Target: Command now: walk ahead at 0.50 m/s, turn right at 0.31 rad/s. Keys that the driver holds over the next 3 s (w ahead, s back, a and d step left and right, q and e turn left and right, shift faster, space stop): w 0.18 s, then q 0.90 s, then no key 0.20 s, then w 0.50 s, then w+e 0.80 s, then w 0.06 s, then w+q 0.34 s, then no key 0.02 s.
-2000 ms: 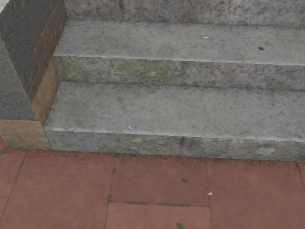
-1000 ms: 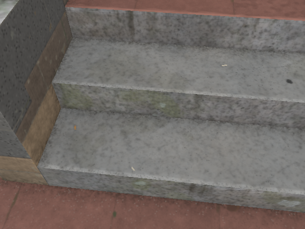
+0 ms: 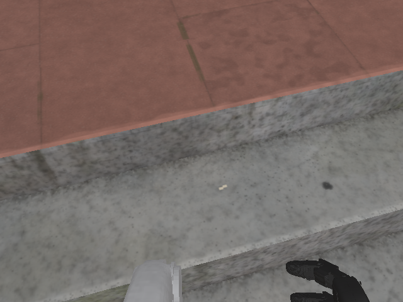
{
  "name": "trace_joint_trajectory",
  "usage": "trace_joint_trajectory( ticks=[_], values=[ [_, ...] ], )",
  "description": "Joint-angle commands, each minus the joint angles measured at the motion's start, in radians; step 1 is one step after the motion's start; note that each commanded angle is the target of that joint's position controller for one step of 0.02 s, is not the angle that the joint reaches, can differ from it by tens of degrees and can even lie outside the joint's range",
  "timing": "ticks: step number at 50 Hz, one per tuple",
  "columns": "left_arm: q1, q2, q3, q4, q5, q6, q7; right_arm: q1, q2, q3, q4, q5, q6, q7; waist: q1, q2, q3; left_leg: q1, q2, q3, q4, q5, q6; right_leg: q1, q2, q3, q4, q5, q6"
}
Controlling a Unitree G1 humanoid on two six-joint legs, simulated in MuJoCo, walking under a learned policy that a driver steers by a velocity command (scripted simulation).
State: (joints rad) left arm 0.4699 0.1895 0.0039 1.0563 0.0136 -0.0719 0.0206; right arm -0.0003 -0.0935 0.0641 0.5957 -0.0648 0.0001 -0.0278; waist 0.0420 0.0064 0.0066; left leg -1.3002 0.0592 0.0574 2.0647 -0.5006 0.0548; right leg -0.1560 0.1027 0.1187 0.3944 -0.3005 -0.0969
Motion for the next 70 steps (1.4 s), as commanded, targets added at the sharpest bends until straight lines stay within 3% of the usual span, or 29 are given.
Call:
trace_joint_trajectory(
  ticks=[1, 6, 7, 8, 9, 10, 11, 12, 14, 16, 20, 25, 29, 32, 35, 36, 37, 38, 39, 40, 43, 46, 49, 55, 61, 63, 64, 66, 70],
  values=[
    [0.042, 0.165, 0.026, -0.031, -0.019, 0.007, 0.046, -0.235, -0.03, 0.02, -0.213, -0.003, -0.005, 0.005, 0.002, -0.039, 0.021, 0.142, 0.014, 0.048, -0.354, -0.025, 0.003, -0.031, -0.271, 0.227, -0.379, 0.373, -0.163],
    [-0.064, 0.287, 0.085, -0.114, -0.044, -0.026, 0.01, 0.365, -0.181, -0.069, 0.012, 0.048, -0.014, 0.003, -0.269, -0.181, -0.388, 1.04, -0.155, 0.025, -0.968, -0.009, 0.076, 0.138, -0.295, -0.034, 0.245, 1.808, -0.104],
    [-0.069, 0.222, 0.084, -0.155, -0.046, -0.041, -0.014, 0.455, -0.279, -0.104, 0.071, 0.007, -0.025, 0.0, -0.263, 0.061, -0.39, 1.176, 0.008, -0.372, -1.207, -0.115, 0.159, -0.083, -0.185, -0.02, 0.584, 1.388, -0.056],
    [-0.087, 0.115, 0.079, -0.204, 0.002, -0.045, -0.064, 0.475, -0.367, -0.133, 0.113, 0.018, 0.004, -0.021, -0.234, 0.422, -0.38, 1.226, 0.217, -1.011, -1.696, -0.091, 0.295, -0.393, 0.086, 0.001, 1.047, 0.158, -0.007],
    [-0.075, 0.067, 0.071, -0.23, 0.066, -0.036, -0.075, 0.34, -0.304, -0.133, 0.114, 0.043, 0.007, -0.023, -0.136, 0.207, -0.285, 1.114, 0.249, -1.137, -1.738, -0.269, 0.296, -0.539, 0.053, 0.161, 1.373, 0.11, -0.013],
    [-0.156, 0.016, 0.049, -0.284, 0.067, -0.029, -0.071, 0.228, -0.222, -0.118, 0.15, 0.052, -0.002, -0.018, -0.061, 0.073, -0.058, 0.925, 0.213, -0.973, -1.707, -0.395, 0.26, -0.649, 0.003, 0.079, 1.427, 0.149, -0.018],
    [-0.214, 0.083, 0.043, -0.247, -0.023, 0.006, -0.092, 0.33, -0.127, -0.064, 0.18, -0.005, -0.05, 0.066, -0.184, -0.01, 0.157, 0.85, 0.162, -0.801, -1.662, -0.119, 0.304, -0.886, 0.069, 0.3, 1.604, 0.316, -0.093],
    [-0.191, -0.077, 0.012, -0.367, 0.062, -0.012, -0.037, 0.273, -0.072, -0.092, 0.276, 0.048, -0.057, 0.027, 0.033, -0.007, 0.023, 0.843, 0.175, -0.638, -1.638, 0.041, 0.188, -0.781, 0.0, 0.085, 1.596, 0.158, -0.06],
    [-0.192, 0.006, -0.01, -0.339, 0.004, 0.018, -0.062, 0.168, -0.001, -0.053, 0.3, -0.007, -0.096, 0.066, -0.004, -0.014, 0.037, 0.819, 0.081, -0.42, -1.637, 0.323, 0.185, -0.946, -0.014, 0.241, 1.482, 0.18, -0.119],
    [-0.235, 0.059, -0.01, -0.382, 0.027, 0.02, -0.06, 0.27, -0.052, -0.057, 0.351, -0.044, -0.104, 0.086, 0.021, -0.037, -0.078, 0.912, 0.035, -0.314, -1.632, 0.486, 0.144, -0.998, -0.058, 0.121, 1.322, 0.285, -0.096],
    [-0.302, 0.064, -0.018, -0.395, 0.004, 0.013, -0.073, 0.446, -0.173, -0.075, 0.35, -0.016, -0.13, 0.085, -0.03, 0.144, -0.147, 0.966, 0.009, -0.225, -1.654, 0.931, 0.162, -0.991, -0.07, -0.138, 1.6, 0.103, 0.07],
    [-0.574, -0.021, -0.069, -0.485, 0.022, 0.014, -0.025, 0.735, -0.097, -0.049, 0.482, -0.056, -0.1, 0.083, -0.13, 0.104, -0.032, 1.414, 0.149, -0.444, -1.61, 0.714, 0.209, -1.585, -0.125, -0.04, 1.776, -0.137, -0.016],
    [-0.724, -0.003, -0.073, -0.547, 0.041, 0.043, -0.04, 0.681, -0.139, -0.042, 0.447, -0.067, -0.094, 0.092, -0.126, 0.045, -0.01, 1.098, 0.08, -0.411, -1.755, 0.467, 0.196, -1.345, -0.192, -0.172, 1.413, 0.186, 0.0],
    [-0.838, -0.016, -0.064, -0.575, 0.061, 0.089, -0.071, 0.568, -0.164, -0.051, 0.375, 0.029, -0.108, 0.121, -0.073, 0.097, -0.015, 0.9, 0.148, -0.376, -1.919, 0.712, 0.185, -0.916, -0.17, -0.269, 1.126, -0.113, -0.004],
    [-0.635, 0.082, -0.017, -0.503, 0.007, 0.074, -0.06, 0.502, -0.319, -0.106, 0.318, 0.065, -0.159, 0.125, 0.044, 0.209, -0.175, 1.099, 0.16, -0.284, -1.757, 1.716, 0.132, -0.487, -0.032, -0.291, 0.756, 0.012, 0.017],
    [-0.47, 0.14, 0.018, -0.445, 0.0, 0.071, -0.034, 0.463, -0.33, -0.128, 0.297, 0.057, -0.162, 0.135, 0.087, 0.186, -0.281, 1.087, 0.114, -0.262, -1.597, 1.792, 0.073, -0.241, -0.018, -0.198, 0.618, 0.089, -0.02],
    [-0.299, 0.157, 0.014, -0.42, 0.003, 0.061, -0.01, 0.577, -0.137, -0.09, 0.266, 0.009, -0.171, 0.138, 0.072, -0.181, -0.644, 0.78, -0.032, -0.277, -1.247, 1.146, 0.004, 0.264, -0.296, 0.316, 0.41, 0.521, -0.307],
    [-0.064, 0.203, 0.03, -0.41, 0.063, 0.073, -0.024, 0.593, -0.175, -0.12, 0.276, 0.035, -0.13, 0.138, 0.154, -0.404, -0.753, 0.628, -0.231, -0.383, -0.701, 0.173, -0.055, 0.327, -0.556, 0.859, 0.099, 0.478, -0.482],
    [-0.07, 0.238, 0.043, -0.357, 0.089, 0.027, -0.026, 0.459, -0.218, -0.16, 0.268, 0.062, -0.101, 0.145, 0.147, -0.257, -0.458, 0.449, -0.2, -0.465, -0.351, 0.313, -0.05, 0.047, -0.522, 0.887, -0.015, 0.036, -0.357],
    [-0.25, 0.223, 0.04, -0.336, 0.041, -0.01, -0.023, 0.411, -0.181, -0.156, 0.262, 0.076, -0.086, 0.121, 0.061, -0.209, -0.272, 0.389, -0.143, -0.388, -0.281, 0.376, -0.045, -0.186, -0.474, 0.685, -0.005, -0.259, -0.266],
    [-0.506, -0.081, -0.028, -0.273, 0.009, -0.04, -0.016, 0.388, -0.089, -0.105, 0.293, 0.014, -0.068, 0.069, -0.109, 0.07, -0.157, 0.479, 0.003, -0.245, -0.416, 0.334, -0.003, -0.473, -0.361, 0.163, 0.061, -0.184, -0.122],
    [-0.531, -0.018, -0.001, -0.27, 0.02, -0.057, 0.035, 0.331, -0.097, -0.086, 0.295, 0.04, -0.071, 0.107, -0.109, 0.002, -0.196, 0.481, -0.012, -0.221, -0.355, 0.314, -0.001, -0.455, -0.302, -0.036, 0.02, 0.008, -0.088],
    [-0.455, 0.085, 0.025, -0.265, 0.04, -0.056, 0.032, 0.178, -0.225, -0.103, 0.22, 0.041, -0.1, 0.108, -0.066, -0.012, -0.186, 0.434, -0.015, -0.192, -0.512, 0.365, -0.06, -0.35, -0.324, -0.141, -0.065, -0.03, -0.096],
    [-0.352, 0.132, 0.037, -0.259, 0.047, -0.032, 0.006, 0.036, -0.232, -0.09, 0.15, 0.036, -0.093, 0.083, -0.012, -0.024, -0.15, 0.32, 0.034, -0.188, -0.672, 0.263, -0.072, -0.095, -0.452, -0.128, -0.196, -0.07, -0.141],
    [-0.53, 0.128, 0.02, -0.307, -0.006, -0.083, -0.042, 0.155, -0.243, -0.131, 0.207, 0.053, -0.111, 0.149, -0.113, 0.005, -0.078, 0.936, -0.003, -0.007, -1.476, 0.248, -0.083, -0.256, -0.34, -0.304, 0.029, -0.205, -0.023],
    [-0.329, 0.03, -0.001, -0.231, -0.01, -0.055, -0.069, 0.182, -0.267, -0.151, 0.218, 0.041, -0.134, 0.117, -0.049, 0.056, -0.101, 1.077, 0.009, -0.105, -1.632, 0.464, 0.003, -0.26, -0.307, -0.304, 0.251, -0.185, 0.032],
    [-0.205, 0.03, 0.005, -0.275, -0.015, -0.068, -0.037, 0.101, -0.416, -0.182, 0.149, 0.088, -0.146, 0.086, 0.024, 0.295, -0.207, 1.186, 0.203, -0.433, -1.644, 0.638, 0.251, -0.419, -0.194, -0.33, 0.364, -0.237, 0.122],
    [-0.4, 0.049, -0.006, -0.28, -0.01, -0.06, -0.066, 0.11, -0.315, -0.166, 0.23, 0.096, -0.143, 0.07, -0.077, 0.141, -0.082, 0.978, 0.168, -0.47, -1.753, -0.201, 0.161, -0.408, -0.205, -0.223, 0.447, -0.09, 0.131],
    [-0.334, 0.118, 0.034, -0.285, 0.028, -0.056, -0.053, 0.012, -0.304, -0.169, 0.21, 0.037, -0.118, 0.033, -0.024, 0.09, -0.054, 0.882, 0.22, -0.507, -1.827, -0.153, 0.236, -0.315, -0.16, -0.16, 0.545, -0.092, 0.029]
  ],
)
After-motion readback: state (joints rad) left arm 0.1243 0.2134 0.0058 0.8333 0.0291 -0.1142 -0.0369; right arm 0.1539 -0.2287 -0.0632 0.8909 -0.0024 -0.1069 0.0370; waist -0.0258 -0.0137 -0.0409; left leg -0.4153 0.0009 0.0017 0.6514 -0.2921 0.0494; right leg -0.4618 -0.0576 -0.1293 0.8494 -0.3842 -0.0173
